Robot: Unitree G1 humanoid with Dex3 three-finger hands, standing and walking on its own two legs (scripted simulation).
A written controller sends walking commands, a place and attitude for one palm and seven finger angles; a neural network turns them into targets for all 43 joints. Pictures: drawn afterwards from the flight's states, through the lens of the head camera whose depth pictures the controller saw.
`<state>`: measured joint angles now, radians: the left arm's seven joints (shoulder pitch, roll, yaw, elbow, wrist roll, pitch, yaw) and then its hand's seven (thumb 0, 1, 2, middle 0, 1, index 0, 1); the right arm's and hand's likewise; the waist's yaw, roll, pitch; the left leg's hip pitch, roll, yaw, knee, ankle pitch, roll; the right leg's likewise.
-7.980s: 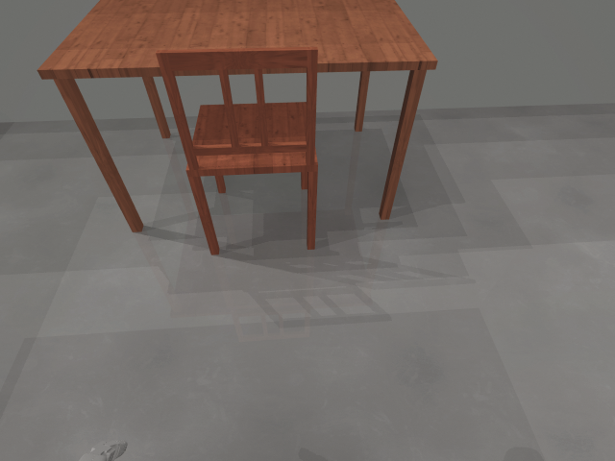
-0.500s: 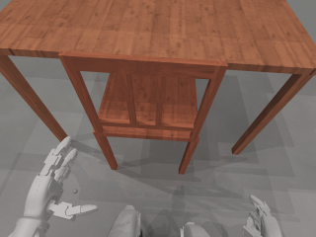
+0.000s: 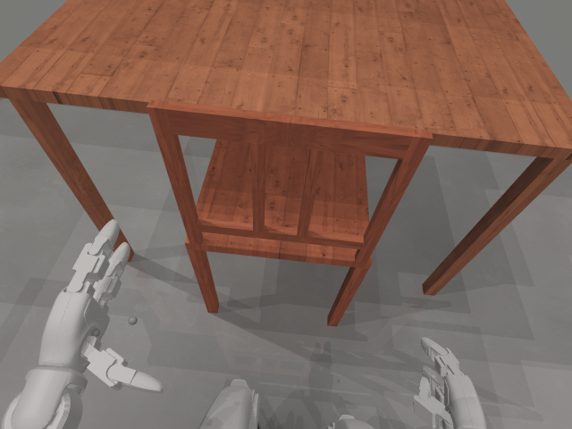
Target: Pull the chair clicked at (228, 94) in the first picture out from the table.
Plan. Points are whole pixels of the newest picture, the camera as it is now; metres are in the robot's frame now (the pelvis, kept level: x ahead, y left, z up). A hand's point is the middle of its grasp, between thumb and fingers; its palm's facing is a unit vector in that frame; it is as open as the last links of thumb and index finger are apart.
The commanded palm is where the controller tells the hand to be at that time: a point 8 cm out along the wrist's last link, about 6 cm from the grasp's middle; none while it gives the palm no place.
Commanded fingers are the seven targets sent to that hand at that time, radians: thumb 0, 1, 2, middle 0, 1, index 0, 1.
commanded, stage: raise the hand toward the chair's back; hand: left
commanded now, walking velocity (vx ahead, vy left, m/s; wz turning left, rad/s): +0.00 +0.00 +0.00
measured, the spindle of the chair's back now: (258, 190) +0.52 +0.09 -0.03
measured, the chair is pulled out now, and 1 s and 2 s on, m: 0.00 0.00 0.00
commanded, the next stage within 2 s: aim the fingers beside a spindle in 0.54 s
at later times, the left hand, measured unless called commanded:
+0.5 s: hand (160, 317) +0.24 +0.18 +0.04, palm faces -0.03 -1.00 -0.07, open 16.9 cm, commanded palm +0.23 +0.24 +0.05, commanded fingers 0.00 -0.50 0.30 -0.06 -0.08 -0.06 -0.08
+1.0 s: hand (162, 290) +0.28 +0.19 +0.04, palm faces -0.02 -1.00 -0.07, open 16.9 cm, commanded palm +0.26 +0.24 +0.03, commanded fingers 0.00 -0.50 0.30 -0.06 -0.08 -0.06 -0.08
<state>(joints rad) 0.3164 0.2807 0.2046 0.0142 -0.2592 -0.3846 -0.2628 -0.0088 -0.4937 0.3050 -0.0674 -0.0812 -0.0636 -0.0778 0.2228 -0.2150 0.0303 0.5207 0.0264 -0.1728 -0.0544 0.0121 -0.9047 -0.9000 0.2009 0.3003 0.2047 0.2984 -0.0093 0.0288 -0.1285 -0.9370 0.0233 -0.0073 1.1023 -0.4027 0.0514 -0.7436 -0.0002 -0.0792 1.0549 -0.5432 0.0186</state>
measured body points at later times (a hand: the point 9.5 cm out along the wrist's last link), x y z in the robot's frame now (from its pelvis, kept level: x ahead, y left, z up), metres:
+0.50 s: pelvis +0.01 -0.02 +0.00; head +0.06 -0.02 +0.45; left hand +0.24 +0.23 +0.05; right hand +0.17 -0.27 -0.08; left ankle +0.08 +0.08 -0.66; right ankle -0.01 -0.14 -0.66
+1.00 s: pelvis +0.02 -0.04 +0.00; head +0.09 -0.04 +0.44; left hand +0.28 +0.24 +0.04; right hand +0.17 -0.30 -0.09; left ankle +0.08 +0.08 -0.66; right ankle -0.01 -0.14 -0.66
